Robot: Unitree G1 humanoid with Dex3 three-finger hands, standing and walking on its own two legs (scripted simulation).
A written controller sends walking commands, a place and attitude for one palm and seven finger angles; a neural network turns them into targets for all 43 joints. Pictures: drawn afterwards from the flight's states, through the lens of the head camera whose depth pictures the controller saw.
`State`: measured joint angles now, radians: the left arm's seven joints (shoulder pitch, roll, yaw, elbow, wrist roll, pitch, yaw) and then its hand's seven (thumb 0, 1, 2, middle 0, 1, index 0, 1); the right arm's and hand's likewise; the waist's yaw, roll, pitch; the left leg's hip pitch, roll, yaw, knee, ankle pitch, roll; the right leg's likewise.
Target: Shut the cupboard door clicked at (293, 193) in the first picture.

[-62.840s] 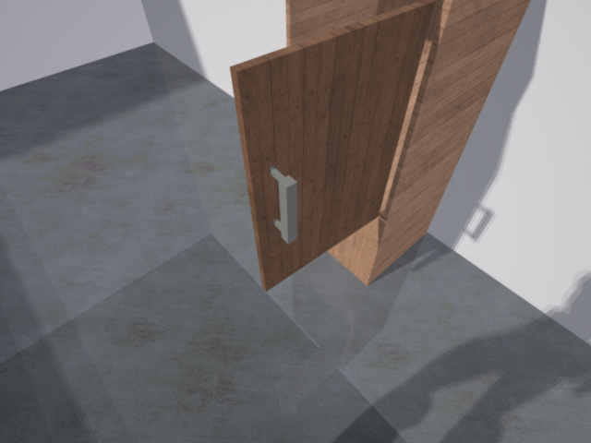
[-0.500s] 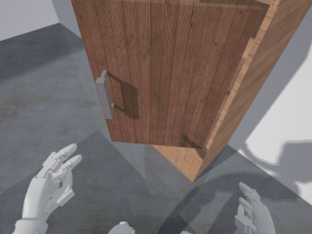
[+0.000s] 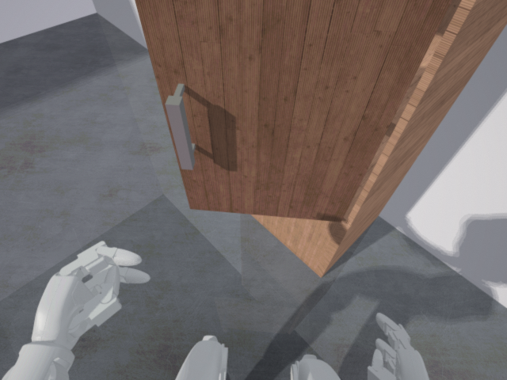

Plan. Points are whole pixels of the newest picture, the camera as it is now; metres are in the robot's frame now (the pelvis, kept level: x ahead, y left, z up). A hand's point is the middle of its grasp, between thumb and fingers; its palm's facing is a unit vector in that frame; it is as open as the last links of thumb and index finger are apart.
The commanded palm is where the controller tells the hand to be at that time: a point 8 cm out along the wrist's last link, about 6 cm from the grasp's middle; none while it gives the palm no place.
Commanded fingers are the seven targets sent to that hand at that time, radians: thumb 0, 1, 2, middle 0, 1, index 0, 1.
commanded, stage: raise the hand and make a fist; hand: left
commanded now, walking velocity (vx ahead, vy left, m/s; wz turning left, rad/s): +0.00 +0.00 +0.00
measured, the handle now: (184, 128) +0.53 +0.17 +0.07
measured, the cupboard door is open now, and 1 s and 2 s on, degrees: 41 41 41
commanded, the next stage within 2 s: bring the fist close to the handle in 1.12 s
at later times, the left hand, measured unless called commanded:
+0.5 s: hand (107, 296) +0.22 +0.21 +0.07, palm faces -0.02 -1.00 -0.04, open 3.1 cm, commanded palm +0.20 +0.26 +0.07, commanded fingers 0.00 0.90 0.90 -1.30 -1.50 -1.30 -1.50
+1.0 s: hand (128, 287) +0.23 +0.18 +0.07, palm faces -0.04 -1.00 -0.04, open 3.1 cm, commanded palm +0.21 +0.24 +0.08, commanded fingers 0.00 0.90 0.90 -1.30 -1.50 -1.30 -1.50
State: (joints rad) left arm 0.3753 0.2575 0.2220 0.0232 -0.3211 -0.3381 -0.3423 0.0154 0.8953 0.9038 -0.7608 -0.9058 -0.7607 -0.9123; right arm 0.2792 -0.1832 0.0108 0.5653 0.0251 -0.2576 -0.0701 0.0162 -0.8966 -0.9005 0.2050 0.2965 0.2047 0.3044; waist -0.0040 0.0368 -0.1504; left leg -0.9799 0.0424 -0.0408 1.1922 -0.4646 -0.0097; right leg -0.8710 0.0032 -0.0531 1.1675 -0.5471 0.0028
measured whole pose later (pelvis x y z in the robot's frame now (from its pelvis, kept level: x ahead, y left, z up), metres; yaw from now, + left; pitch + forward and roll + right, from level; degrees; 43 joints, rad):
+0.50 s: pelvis +0.01 +0.02 +0.01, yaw +1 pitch +13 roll -4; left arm 0.41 0.26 0.15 -0.09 -0.27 -0.32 -0.27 0.02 0.90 0.90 -1.21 -1.40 -1.21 -1.41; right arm 0.23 -0.21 0.04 0.46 0.01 -0.20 -0.05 0.01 -0.90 -0.90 0.20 0.30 0.20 0.30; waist 0.01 0.03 -0.15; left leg -0.93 0.02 -0.05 1.17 -0.47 0.01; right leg -0.80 -0.01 -0.06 1.11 -0.54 0.02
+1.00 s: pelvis +0.01 +0.00 +0.01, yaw +1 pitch +13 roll -2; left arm 0.38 0.25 0.15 -0.04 -0.30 -0.34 -0.29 0.02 0.90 0.90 -1.30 -1.50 -1.30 -1.50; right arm 0.28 -0.25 0.01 0.50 0.02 -0.19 -0.06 0.02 -0.90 -0.90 0.20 0.30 0.20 0.30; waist 0.00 0.04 -0.15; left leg -0.90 0.04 -0.05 1.15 -0.47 -0.01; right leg -0.79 0.00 -0.06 1.12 -0.55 0.00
